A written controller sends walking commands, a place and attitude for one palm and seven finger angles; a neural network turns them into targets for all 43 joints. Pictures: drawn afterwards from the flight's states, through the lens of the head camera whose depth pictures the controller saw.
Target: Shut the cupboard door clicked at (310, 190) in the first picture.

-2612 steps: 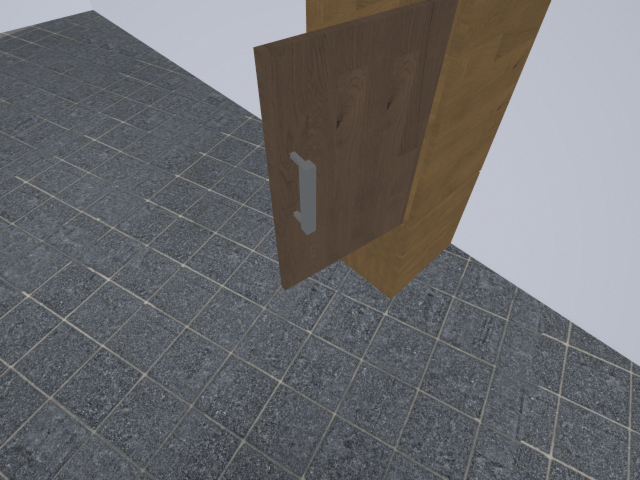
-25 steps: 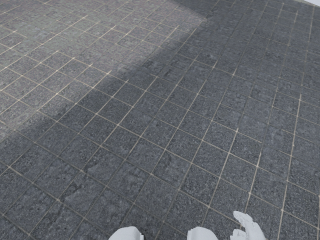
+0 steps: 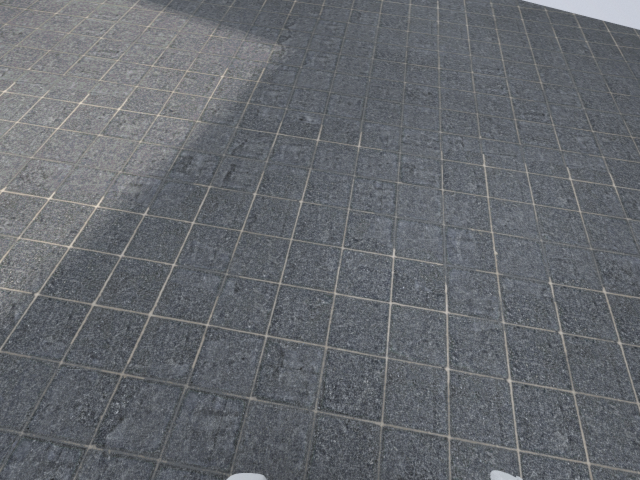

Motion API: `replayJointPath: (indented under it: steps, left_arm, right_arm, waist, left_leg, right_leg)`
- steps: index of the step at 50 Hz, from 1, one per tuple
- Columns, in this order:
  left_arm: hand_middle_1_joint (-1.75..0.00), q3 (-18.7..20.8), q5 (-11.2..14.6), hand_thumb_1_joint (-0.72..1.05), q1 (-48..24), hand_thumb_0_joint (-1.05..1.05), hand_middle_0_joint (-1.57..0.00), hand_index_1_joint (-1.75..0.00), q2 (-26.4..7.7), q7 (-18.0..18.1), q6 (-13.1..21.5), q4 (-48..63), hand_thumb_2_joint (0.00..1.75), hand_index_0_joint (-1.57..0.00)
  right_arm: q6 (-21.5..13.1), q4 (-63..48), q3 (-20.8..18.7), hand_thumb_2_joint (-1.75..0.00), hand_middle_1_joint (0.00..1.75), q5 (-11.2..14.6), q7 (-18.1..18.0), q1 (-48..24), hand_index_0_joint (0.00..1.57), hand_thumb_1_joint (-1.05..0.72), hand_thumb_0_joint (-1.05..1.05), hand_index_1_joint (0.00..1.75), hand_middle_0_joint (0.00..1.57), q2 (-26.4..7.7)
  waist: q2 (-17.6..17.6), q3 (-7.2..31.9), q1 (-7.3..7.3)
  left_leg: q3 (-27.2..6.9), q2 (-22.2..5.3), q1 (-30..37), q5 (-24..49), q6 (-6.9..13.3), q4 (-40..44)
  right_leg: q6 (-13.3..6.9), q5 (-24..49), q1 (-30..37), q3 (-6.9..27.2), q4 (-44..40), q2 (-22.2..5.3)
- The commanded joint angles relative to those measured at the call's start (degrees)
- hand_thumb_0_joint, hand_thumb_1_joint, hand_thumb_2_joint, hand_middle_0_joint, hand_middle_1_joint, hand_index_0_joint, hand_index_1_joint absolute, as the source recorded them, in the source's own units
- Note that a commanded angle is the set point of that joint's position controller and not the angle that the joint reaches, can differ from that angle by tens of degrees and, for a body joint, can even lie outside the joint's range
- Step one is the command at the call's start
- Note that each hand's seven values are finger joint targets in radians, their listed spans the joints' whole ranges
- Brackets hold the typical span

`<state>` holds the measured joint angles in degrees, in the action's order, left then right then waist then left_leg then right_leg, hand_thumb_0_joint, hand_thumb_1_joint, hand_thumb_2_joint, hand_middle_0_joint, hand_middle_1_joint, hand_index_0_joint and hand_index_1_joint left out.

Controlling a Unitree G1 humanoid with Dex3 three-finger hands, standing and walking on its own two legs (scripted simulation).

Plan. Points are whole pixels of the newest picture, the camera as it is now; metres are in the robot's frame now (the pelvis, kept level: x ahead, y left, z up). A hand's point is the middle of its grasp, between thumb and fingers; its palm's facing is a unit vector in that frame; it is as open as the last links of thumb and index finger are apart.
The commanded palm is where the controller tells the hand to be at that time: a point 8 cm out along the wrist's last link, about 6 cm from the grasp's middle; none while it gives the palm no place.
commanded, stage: turn to face it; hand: left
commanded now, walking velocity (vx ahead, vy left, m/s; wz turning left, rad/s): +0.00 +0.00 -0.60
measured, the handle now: out of the picture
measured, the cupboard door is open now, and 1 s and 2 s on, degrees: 21 21 21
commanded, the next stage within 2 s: none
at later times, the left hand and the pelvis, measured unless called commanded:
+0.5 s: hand (225, 413) +0.21 +0.15 -0.15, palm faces -0.34 -0.90 -0.27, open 7.3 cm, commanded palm none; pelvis +0.02 +0.00 -0.01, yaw -19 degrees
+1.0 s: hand (254, 390) +0.25 +0.12 -0.16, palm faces -0.58 -0.78 -0.24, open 7.4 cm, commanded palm none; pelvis +0.04 +0.00 +0.00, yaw -37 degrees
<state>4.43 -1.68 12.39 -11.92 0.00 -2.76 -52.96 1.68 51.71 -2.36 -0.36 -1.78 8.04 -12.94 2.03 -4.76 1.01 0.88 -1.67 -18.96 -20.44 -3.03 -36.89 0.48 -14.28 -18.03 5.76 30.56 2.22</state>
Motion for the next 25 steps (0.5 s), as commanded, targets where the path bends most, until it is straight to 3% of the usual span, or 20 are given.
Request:
replayJointPath:
  steps: [1,2,3,5,6,8,10,13,15,17,18,19,20,21,22,23,24,25]
  left_arm:
    - [-0.3,1.58,1.24,0.9,-2.4,0.0,-0.2,-0.3,-4.92,-0.46,0.56,7.63,0.9,-0.2]
    - [-0.3,1.7,0.47,0.9,-3.8,0.0,-0.2,-0.3,-7.3,-0.64,0.28,7.68,0.9,-0.2]
    - [-0.3,1.95,0.11,0.9,-5.3,0.0,-0.2,-0.3,-7.7,-0.79,0.16,7.59,0.9,-0.2]
    - [-0.3,1.72,0.62,0.9,-5.6,0.0,-0.2,-0.3,-7.08,-1.63,-0.15,6.98,0.9,-0.2]
    - [-0.3,1.4,0.71,0.9,-5.23,0.0,-0.2,-0.3,-6.45,-1.88,-0.41,6.98,0.9,-0.2]
    - [-0.3,1.07,0.71,0.9,-6.27,0.0,-0.2,-0.3,-6.11,-2.26,-0.57,7.41,0.9,-0.2]
    - [-0.3,0.73,0.68,0.9,-8.32,0.0,-0.2,-0.3,-5.75,-2.43,-0.69,8.23,0.9,-0.2]
    - [-0.3,0.51,0.49,0.9,-9.24,0.0,-0.2,-0.3,-5.84,-2.49,-0.42,8.83,0.9,-0.2]
    - [-0.3,0.42,0.52,0.9,-8.86,0.0,-0.2,-0.3,-6.16,-2.46,-0.12,9.13,0.9,-0.2]
    - [-0.3,0.75,0.5,0.9,-4.33,0.0,-0.2,-0.3,-7.46,-2.27,0.47,7.81,0.9,-0.2]
    - [-0.3,1.25,0.24,0.9,0.89,0.0,-0.2,-0.3,-10.63,-1.83,1.09,6.48,0.9,-0.2]
    - [-0.3,2.46,-0.19,0.9,5.09,0.0,-0.2,-0.3,-16.45,-0.99,1.88,5.15,0.9,-0.2]
    - [-0.3,2.53,0.77,0.9,6.94,0.0,-0.2,-0.3,-18.37,-0.29,1.86,4.28,0.9,-0.2]
    - [-0.3,2.73,0.67,0.9,5.19,0.0,-0.2,-0.3,-17.35,0.39,1.52,5.26,0.9,-0.2]
    - [-0.3,2.61,0.53,0.9,1.79,0.0,-0.2,-0.3,-16.15,0.83,1.35,6.03,0.9,-0.2]
    - [-0.3,2.2,0.47,0.9,-2.66,0.0,-0.2,-0.3,-14.14,1.14,0.89,7.32,0.9,-0.2]
    - [-0.3,1.82,0.26,0.9,-5.01,0.0,-0.2,-0.3,-13.35,1.0,0.9,8.36,0.9,-0.2]
    - [-0.3,1.77,0.14,0.9,-5.82,0.0,-0.2,-0.3,-13.31,0.86,0.96,8.81,0.9,-0.2]
  right_arm:
    - [-2.16,-3.53,-2.68,-0.9,0.3,-1.25,-0.68,9.04,0.2,-0.9,0.0,0.3,0.2,-13.75]
    - [-1.87,-3.88,-2.42,-0.9,0.3,-1.55,-0.69,8.5,0.2,-0.9,0.0,0.3,0.2,-13.55]
    - [-2.07,-4.18,-2.18,-0.9,0.3,-1.72,-0.85,7.1,0.2,-0.9,0.0,0.3,0.2,-12.43]
    - [-1.86,-4.99,-1.68,-0.9,0.3,-1.72,-0.98,4.69,0.2,-0.9,0.0,0.3,0.2,-11.09]
    - [-1.77,-5.05,-1.66,-0.9,0.3,-1.7,-1.0,4.22,0.2,-0.9,0.0,0.3,0.2,-10.93]
    - [-1.75,-4.43,-1.73,-0.9,0.3,-1.51,-0.97,5.99,0.2,-0.9,0.0,0.3,0.2,-10.72]
    - [-1.64,-3.66,-2.06,-0.9,0.3,-1.48,-0.62,7.83,0.2,-0.9,0.0,0.3,0.2,-11.0]
    - [-1.43,-3.0,-2.56,-0.9,0.3,-1.45,-0.21,8.29,0.2,-0.9,0.0,0.3,0.2,-11.7]
    - [-1.35,-3.13,-2.88,-0.9,0.3,-1.45,-0.02,7.44,0.2,-0.9,0.0,0.3,0.2,-12.43]
    - [-1.2,-3.35,-3.09,-0.9,0.3,-0.99,0.28,6.23,0.2,-0.9,0.0,0.3,0.2,-12.98]
    - [-1.19,-3.89,-3.18,-0.9,0.3,-0.4,0.8,5.82,0.2,-0.9,0.0,0.3,0.2,-11.98]
    - [-1.12,-6.48,-2.06,-0.9,0.3,-0.06,0.98,3.89,0.2,-0.9,0.0,0.3,0.2,-7.27]
    - [-0.44,-7.67,-1.52,-0.9,0.3,0.01,0.36,2.42,0.2,-0.9,0.0,0.3,0.2,-7.62]
    - [0.01,-7.7,-1.4,-0.9,0.3,-0.04,-0.19,1.06,0.2,-0.9,0.0,0.3,0.2,-7.02]
    - [-0.06,-7.42,-1.32,-0.9,0.3,-0.1,-0.37,0.9,0.2,-0.9,0.0,0.3,0.2,-7.58]
    - [-0.03,-6.49,-1.57,-0.9,0.3,-0.21,-0.19,1.51,0.2,-0.9,0.0,0.3,0.2,-8.26]
    - [-0.03,-5.92,-1.36,-0.9,0.3,-0.31,0.23,2.45,0.2,-0.9,0.0,0.3,0.2,-7.56]
    - [0.17,-5.54,-1.25,-0.9,0.3,-0.38,0.43,3.35,0.2,-0.9,0.0,0.3,0.2,-6.88]
  waist:
    - [-20.5,9.43,-3.3]
    - [-17.04,7.3,-3.82]
    - [-15.63,5.79,-2.93]
    - [-10.76,3.83,-1.4]
    - [-11.62,4.59,-1.11]
    - [-11.9,5.86,-1.88]
    - [-12.56,6.0,-2.98]
    - [-13.68,6.04,-3.41]
    - [-14.65,6.48,-2.96]
    - [-11.62,7.94,-0.26]
    - [-5.29,10.62,2.15]
    - [11.6,12.0,4.05]
    - [11.12,11.05,4.35]
    - [9.82,9.79,3.56]
    - [14.18,8.56,2.37]
    - [11.14,7.51,0.56]
    - [7.64,7.88,-0.91]
    - [6.6,7.79,-1.48]
  left_leg:
    - [-20.3,-22.34,17.34,18.93,9.55,21.35]
    - [-20.94,-25.28,12.51,18.39,13.3,21.34]
    - [-19.67,-24.05,11.94,26.1,14.07,19.74]
    - [-9.51,-19.58,12.58,36.83,12.53,16.58]
    - [-5.46,-18.18,14.22,38.79,11.67,15.49]
    - [-1.61,-16.98,16.63,40.24,10.77,14.25]
    - [0.66,-17.32,16.02,39.14,10.3,14.26]
    - [2.33,-18.31,15.93,38.61,9.9,12.91]
    - [3.18,-18.68,15.54,38.73,8.84,10.68]
    - [5.95,-17.01,11.97,35.34,5.71,3.81]
    - [8.62,-14.7,6.29,29.26,2.95,-4.98]
    - [11.67,-5.94,-10.53,-4.74,-0.64,-18.43]
    - [4.26,-3.36,-15.15,-18.23,-1.32,-27.51]
    - [-0.5,-4.2,-17.44,-15.81,-1.09,-31.7]
    - [-1.66,-4.84,-19.03,-13.83,-1.34,-32.98]
    - [-2.29,-6.17,-16.17,-9.66,-1.45,-31.51]
    - [-0.97,-5.4,-12.97,-7.65,-1.8,-28.24]
    - [0.12,-4.66,-9.95,-6.79,-1.96,-24.55]
  right_leg:
    - [0.56,-16.98,-13.9,-2.88,16.06,1.5]
    - [0.98,-20.9,-13.41,-2.9,26.36,-0.36]
    - [1.4,-19.79,-15.29,-2.72,31.86,-1.62]
    - [2.34,-15.68,-15.3,-4.31,33.69,-3.24]
    - [2.6,-14.43,-14.66,-5.42,32.12,-3.49]
    - [2.53,-12.41,-12.93,-7.46,27.41,-3.53]
    - [2.26,-10.28,-10.24,-8.66,22.91,-3.4]
    - [1.44,-9.69,-6.89,-10.5,16.58,-2.68]
    - [0.64,-8.46,-3.41,-11.04,10.55,-2.32]
    - [-0.42,2.03,6.06,-12.03,-1.25,-1.55]
    - [-1.98,12.09,15.77,-7.65,-6.64,-5.23]
    - [-8.04,34.67,26.7,10.53,-8.18,-19.59]
    - [-14.03,46.74,22.95,15.17,-7.07,-26.02]
    - [-14.99,39.46,20.06,15.48,-7.72,-23.82]
    - [-14.88,33.28,17.94,16.11,-8.68,-22.37]
    - [-13.55,27.9,14.24,11.54,-8.27,-19.75]
    - [-11.96,27.63,11.44,7.96,-7.42,-17.06]
    - [-11.3,26.43,8.5,6.85,-7.42,-16.16]
